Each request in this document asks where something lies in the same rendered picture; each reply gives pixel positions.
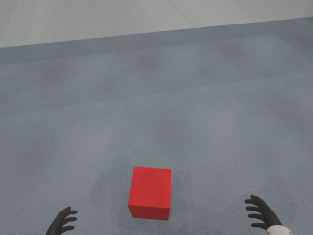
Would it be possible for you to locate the right robot hand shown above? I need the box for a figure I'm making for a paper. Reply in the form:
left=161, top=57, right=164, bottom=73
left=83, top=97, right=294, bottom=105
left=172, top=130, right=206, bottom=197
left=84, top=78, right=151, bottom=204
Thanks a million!
left=244, top=195, right=283, bottom=230

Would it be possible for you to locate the left robot hand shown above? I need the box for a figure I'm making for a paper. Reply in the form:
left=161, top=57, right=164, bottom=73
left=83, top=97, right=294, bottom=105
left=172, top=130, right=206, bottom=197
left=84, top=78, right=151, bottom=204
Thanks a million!
left=45, top=206, right=78, bottom=235

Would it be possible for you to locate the right robot forearm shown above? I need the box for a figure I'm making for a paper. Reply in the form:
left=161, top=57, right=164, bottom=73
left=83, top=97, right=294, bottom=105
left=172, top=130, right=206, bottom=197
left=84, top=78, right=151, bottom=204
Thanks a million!
left=266, top=225, right=292, bottom=235

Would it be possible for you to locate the carton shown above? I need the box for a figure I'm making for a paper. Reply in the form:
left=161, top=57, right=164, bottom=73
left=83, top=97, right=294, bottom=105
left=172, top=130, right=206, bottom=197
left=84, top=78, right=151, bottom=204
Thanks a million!
left=128, top=166, right=171, bottom=221

